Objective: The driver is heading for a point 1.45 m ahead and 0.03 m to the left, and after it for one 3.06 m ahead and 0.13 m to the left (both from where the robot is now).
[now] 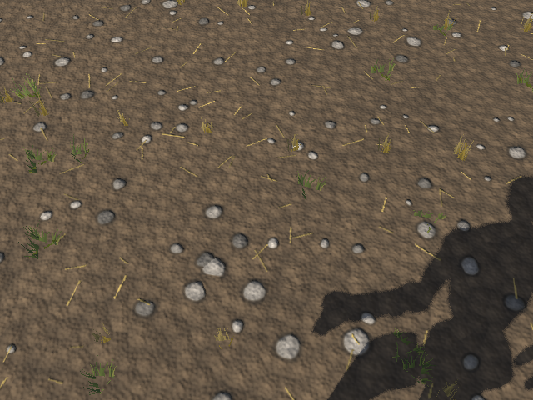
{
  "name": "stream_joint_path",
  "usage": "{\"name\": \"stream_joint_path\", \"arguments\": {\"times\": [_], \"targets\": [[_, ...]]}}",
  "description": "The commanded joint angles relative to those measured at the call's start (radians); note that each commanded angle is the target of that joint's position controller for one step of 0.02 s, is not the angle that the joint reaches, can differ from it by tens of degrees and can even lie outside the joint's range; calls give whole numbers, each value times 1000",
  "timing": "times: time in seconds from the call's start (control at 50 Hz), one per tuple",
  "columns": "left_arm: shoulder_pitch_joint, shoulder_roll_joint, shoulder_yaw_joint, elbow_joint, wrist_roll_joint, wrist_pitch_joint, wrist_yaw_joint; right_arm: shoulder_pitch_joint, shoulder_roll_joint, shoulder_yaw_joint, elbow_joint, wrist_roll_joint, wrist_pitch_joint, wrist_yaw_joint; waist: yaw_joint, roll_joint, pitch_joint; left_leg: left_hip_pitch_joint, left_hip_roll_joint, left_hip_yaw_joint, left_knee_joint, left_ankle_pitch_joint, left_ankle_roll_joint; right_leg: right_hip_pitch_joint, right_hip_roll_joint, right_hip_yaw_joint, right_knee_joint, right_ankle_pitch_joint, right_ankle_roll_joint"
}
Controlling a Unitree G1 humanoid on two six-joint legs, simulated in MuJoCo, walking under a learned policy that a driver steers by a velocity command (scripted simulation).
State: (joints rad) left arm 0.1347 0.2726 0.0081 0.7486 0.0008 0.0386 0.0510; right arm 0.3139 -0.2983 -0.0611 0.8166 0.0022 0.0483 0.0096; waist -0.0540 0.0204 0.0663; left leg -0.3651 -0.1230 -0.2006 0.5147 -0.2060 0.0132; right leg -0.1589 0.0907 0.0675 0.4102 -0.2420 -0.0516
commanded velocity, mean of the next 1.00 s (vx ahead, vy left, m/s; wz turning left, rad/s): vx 0.00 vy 0.00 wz -0.12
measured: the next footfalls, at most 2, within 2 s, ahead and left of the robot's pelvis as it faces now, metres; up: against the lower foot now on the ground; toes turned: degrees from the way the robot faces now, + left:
left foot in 0.38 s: +0.00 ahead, +0.13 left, +0.00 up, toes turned +11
right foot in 0.82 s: -0.02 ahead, -0.08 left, +0.00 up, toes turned -14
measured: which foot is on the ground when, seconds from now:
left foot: up 0.00-0.36, down 0.38-0.82, up 0.84-1.00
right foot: down 0.00-0.38, up 0.40-0.80, down 0.82-1.00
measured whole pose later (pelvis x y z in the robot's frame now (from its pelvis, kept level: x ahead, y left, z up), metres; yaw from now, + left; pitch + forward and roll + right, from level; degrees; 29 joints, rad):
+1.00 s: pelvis -0.04 -0.01 +0.00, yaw -10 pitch -1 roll +1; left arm 0.16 0.25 0.03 0.70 0.02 0.04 0.02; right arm 0.23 -0.30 -0.05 0.83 -0.01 0.07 0.01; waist -0.03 0.05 0.08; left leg -0.42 0.03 0.02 1.02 -0.39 -0.02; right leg -0.19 0.02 -0.08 0.45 -0.24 -0.08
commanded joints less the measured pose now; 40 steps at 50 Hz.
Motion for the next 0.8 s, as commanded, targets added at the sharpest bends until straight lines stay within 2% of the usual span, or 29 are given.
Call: {"name": "stream_joint_path", "arguments": {"times": [0.02, 0.04, 0.06, 0.08, 0.1, 0.12, 0.18, 0.22, 0.3, 0.32, 0.34, 0.36, 0.38, 0.4, 0.42, 0.44, 0.46, 0.5, 0.52, 0.56, 0.64, 0.72, 0.78, 0.8], "targets": [[-1, 215, 56, -60, 31, -6, 13, -40, -149, -46, -93, -21, -10, -17, 42, -150, -38, -207, 45, 105, 432, -354, -24, 7, -496, 322, -217, 178, -202], [-38, 132, 33, -78, 28, -12, 9, -17, -160, -58, -72, -25, -1, -13, 9, -107, -28, -151, 60, 113, 540, -317, -18, -40, -437, 238, -186, 299, -195], [-72, 89, 22, -85, 26, -16, 6, 17, -147, -60, -50, -29, 11, -6, -17, -93, -11, -155, 66, 120, 626, -261, -21, -49, -366, 127, -160, 371, -162], [-81, 85, 19, -95, 25, -20, 8, 32, -140, -60, -44, -31, 23, 4, -23, -125, -21, -180, 72, 132, 683, -218, -28, -15, -322, 58, -139, 411, -136], [-67, 93, 21, -99, 26, -22, 11, 34, -131, -56, -44, -27, 29, 13, -12, -153, -24, -206, 81, 154, 709, -206, -41, 15, -305, 11, -119, 496, -132], [-35, 101, 23, -93, 25, -22, 10, 7, -123, -51, -57, -22, 31, 21, 8, -150, -24, -228, 94, 171, 680, -189, -52, 53, -298, -19, -105, 538, -130], [106, 130, 37, -44, 24, -24, 3, -88, -86, -32, -103, -16, 28, 35, 81, -154, -41, -252, 94, 181, 537, -203, -70, 179, -322, -5, -62, 639, -160], [125, 149, 46, -28, 25, -28, -5, -107, -70, -22, -117, -13, 30, 39, 89, -170, -52, -203, 88, 185, 434, -227, -62, 192, -337, -8, -39, 654, -167], [119, 173, 55, -9, 25, -36, -31, -135, -54, -5, -129, -2, 29, 23, 93, -207, -75, 0, 63, 235, 212, -250, -23, 103, -330, -20, 12, 690, -158], [120, 167, 52, 2, 22, -36, -37, -129, -45, 0, -124, -1, 27, 15, 85, -209, -80, 49, 55, 237, 132, -230, -13, 90, -323, -2, 27, 691, -154], [99, 149, 43, 11, 15, -37, -41, -100, -26, 8, -105, -5, 24, 5, 52, -190, -84, 139, 60, 239, -26, -125, 0, 58, -303, 3, 50, 659, -131], [88, 116, 27, 19, 4, -41, -46, -57, -12, 18, -80, -17, 13, -8, 15, -147, -90, 309, 102, 210, -264, 113, 11, -29, -283, 4, 61, 568, -79], [128, 76, 14, 11, -2, -49, -52, -10, -83, 8, -68, -45, -2, -26, 23, -45, -165, 522, 269, 65, -269, 270, 26, -144, -245, -5, 111, 331, -18], [175, 18, -1, -10, -14, -49, -55, -63, -194, -11, -82, -28, -8, -43, 64, 191, -162, 502, 483, -75, -172, 687, 140, -232, -136, -86, 169, -143, 22], [127, 110, 25, 9, -7, -26, -48, -59, -169, -15, -75, -10, -9, -44, 7, 160, -175, 412, 500, -31, -130, 716, 233, -181, -113, -73, 349, -359, 25], [118, 142, 44, 10, -11, -14, -49, -84, -159, -12, -84, -12, -12, -43, 13, 141, -132, 388, 486, 5, -145, 696, 253, -252, -87, -64, 510, -384, 23], [130, 150, 56, 24, -9, -5, -52, -125, -141, -7, -94, -12, -7, -47, 30, 111, -95, 345, 452, 66, -165, 616, 230, -288, -93, -51, 611, -348, 29], [171, 136, 68, 43, 7, 15, -62, -189, -102, 5, -111, -13, -3, -59, 68, 125, -51, 266, 401, 164, -196, 496, 180, -290, -103, -58, 682, -266, 50], [183, 125, 70, 49, 12, 22, -65, -203, -92, 8, -119, -18, -1, -61, 71, 121, -46, 251, 389, 192, -205, 439, 173, -298, -100, -74, 708, -235, 63], [170, 109, 74, 35, 10, 32, -73, -210, -75, 11, -125, -23, -4, -65, 63, 123, -35, 238, 390, 227, -227, 313, 176, -317, -108, -95, 695, -191, 85], [111, 76, 70, -24, 14, 41, -98, -189, -87, 4, -111, -31, -19, -65, 45, 124, -34, 262, 432, 257, -222, 227, 187, -319, -140, -113, 544, -163, 90], [91, 75, 72, -72, 7, 45, -115, -190, -119, -11, -111, -37, -34, -41, 46, 132, -70, 241, 471, 304, -167, 263, 170, -214, -137, -162, 403, -182, 54], [90, 81, 80, -100, -1, 45, -116, -194, -146, -26, -115, -25, -36, -20, 57, 119, -88, 232, 504, 331, -90, 251, 125, -143, -126, -186, 289, -174, 25], [114, 76, 81, -99, 7, 38, -113, -188, -151, -29, -108, -14, -33, -14, 80, 85, -95, 183, 485, 360, -20, 216, 88, -63, -110, -181, 175, -100, 10]]}}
